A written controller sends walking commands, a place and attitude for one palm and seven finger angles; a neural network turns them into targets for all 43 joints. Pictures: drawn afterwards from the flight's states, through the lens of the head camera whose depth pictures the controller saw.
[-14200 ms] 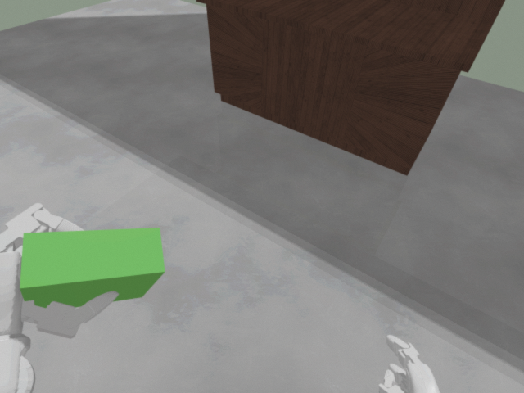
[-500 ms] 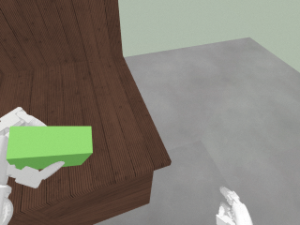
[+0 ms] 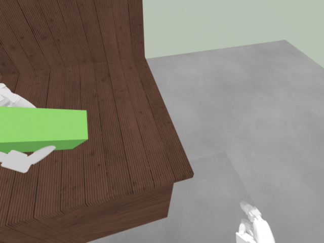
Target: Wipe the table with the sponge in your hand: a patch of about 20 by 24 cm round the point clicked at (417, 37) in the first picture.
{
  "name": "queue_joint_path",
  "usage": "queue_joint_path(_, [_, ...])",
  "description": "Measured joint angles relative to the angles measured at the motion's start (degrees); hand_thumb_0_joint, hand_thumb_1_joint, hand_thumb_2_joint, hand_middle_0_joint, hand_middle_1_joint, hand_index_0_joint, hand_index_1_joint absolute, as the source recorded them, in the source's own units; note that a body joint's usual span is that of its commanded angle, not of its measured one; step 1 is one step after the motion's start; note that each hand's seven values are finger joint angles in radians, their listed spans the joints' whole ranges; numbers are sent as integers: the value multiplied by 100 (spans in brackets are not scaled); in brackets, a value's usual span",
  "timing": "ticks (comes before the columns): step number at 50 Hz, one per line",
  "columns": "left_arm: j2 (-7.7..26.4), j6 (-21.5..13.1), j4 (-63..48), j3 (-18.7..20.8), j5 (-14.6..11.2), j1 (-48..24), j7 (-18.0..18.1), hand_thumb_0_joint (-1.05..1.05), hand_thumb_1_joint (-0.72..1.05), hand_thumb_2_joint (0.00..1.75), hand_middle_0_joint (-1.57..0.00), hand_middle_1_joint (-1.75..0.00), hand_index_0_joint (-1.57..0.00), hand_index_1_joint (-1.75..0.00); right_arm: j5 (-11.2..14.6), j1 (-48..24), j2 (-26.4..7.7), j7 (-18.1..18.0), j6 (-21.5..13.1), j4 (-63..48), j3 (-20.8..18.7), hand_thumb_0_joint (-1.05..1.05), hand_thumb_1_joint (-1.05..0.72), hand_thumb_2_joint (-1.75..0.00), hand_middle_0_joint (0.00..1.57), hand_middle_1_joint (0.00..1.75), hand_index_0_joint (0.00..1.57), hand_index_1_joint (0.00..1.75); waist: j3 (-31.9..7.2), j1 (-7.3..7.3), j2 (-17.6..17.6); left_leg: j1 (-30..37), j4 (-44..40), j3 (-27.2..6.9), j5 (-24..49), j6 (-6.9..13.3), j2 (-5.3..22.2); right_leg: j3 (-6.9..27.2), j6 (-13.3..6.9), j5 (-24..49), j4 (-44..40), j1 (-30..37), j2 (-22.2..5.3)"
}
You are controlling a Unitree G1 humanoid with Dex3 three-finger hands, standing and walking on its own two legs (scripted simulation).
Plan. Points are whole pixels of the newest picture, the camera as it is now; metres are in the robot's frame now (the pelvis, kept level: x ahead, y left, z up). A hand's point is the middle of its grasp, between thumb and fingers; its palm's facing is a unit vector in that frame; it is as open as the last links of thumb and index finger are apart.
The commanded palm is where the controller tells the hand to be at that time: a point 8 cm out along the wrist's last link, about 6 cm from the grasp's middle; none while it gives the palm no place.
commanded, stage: come to a stop and stand still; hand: left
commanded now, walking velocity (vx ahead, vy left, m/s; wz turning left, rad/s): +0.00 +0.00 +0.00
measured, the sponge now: (55, 132) +0.27 +0.24 +0.17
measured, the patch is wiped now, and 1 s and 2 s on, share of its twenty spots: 0.00 0.00 0.00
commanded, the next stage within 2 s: look again from close up in 0.64 s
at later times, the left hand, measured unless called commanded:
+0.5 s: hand (20, 144) +0.24 +0.30 +0.16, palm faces +0.36 -0.83 -0.42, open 9.6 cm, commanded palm +0.17 +0.33 +0.18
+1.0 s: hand (20, 157) +0.22 +0.29 +0.16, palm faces +0.32 -0.85 -0.42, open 9.6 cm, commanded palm +0.16 +0.32 +0.18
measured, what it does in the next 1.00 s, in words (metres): stands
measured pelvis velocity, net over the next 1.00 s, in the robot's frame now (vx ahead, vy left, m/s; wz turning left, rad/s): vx -0.01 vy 0.04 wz -0.01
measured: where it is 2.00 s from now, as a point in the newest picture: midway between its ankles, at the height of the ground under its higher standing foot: outside the picture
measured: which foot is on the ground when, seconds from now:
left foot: down 0.00-1.00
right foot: down 0.00-1.00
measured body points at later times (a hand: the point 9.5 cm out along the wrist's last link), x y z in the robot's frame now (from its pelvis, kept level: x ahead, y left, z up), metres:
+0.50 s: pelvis +0.01 +0.05 +0.00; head +0.06 +0.08 +0.45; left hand +0.21 +0.34 +0.18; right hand +0.20 -0.18 -0.07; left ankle +0.04 +0.14 -0.74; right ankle -0.01 -0.12 -0.74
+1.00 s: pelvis -0.01 +0.04 +0.00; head +0.03 +0.07 +0.45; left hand +0.19 +0.33 +0.18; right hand +0.17 -0.19 -0.07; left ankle +0.04 +0.14 -0.74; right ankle -0.01 -0.12 -0.74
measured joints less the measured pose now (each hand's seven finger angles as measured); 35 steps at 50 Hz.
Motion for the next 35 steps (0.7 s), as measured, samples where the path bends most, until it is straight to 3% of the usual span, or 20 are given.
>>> queue_joint_path(4, [-214, -49, -159, 245, -83, 354, 149, 0, -44, 102, -79, -135, -78, -135, -58, -96, 30, 250, -184, 71, 42, 2, -90, -90, 20, 30, 20, 30, -102, -108, 13, -63, -52, 152, 2, 85, -40, 146, 80, 77, -77, -106, -52])
queue_joint_path(10, [-767, 15, -561, -468, 123, 1270, 12, 0, -44, 102, -79, -135, -78, -135, -125, -71, 8, 245, -165, 150, -9, 2, -90, -90, 20, 30, 21, 30, -69, -135, -84, 67, -162, 270, -25, 225, -179, 244, 238, 117, -255, 34, -198])
queue_joint_path(13, [-737, 166, -500, -545, 209, 1237, 9, 0, -44, 102, -79, -135, -78, -135, -155, -123, 23, 205, -61, 174, -25, 2, -90, -90, 20, 30, 21, 30, 65, -113, -190, 91, -167, 239, -22, 266, -222, 206, 271, 146, -334, 113, -236])
queue_joint_path(18, [-610, 332, -737, -318, 224, 1099, 166, 0, -44, 102, -79, -135, -78, -135, -168, -250, 41, 229, -37, 124, -55, 2, -90, -90, 20, 30, 21, 30, 264, -101, -308, 72, -126, 198, -34, 318, -263, 158, 308, 195, -434, 181, -271])
queue_joint_path(27, [-655, 154, -1149, -260, 228, 1149, 189, 0, -44, 102, -79, -135, -78, -135, -179, -452, 89, 288, 13, 8, -86, 2, -90, -90, 20, 30, 21, 30, 232, -96, -269, 19, -112, 260, -47, 411, -334, 209, 335, 239, -486, 145, -345])
queue_joint_path(35, [-686, 250, -985, -314, 183, 1218, 85, 0, -44, 102, -79, -135, -78, -135, -149, -416, 198, 267, 79, -93, -4, 2, -90, -90, 20, 30, 21, 30, 227, -130, -236, 3, -150, 250, 14, 417, -331, 199, 381, 311, -557, 149, -341])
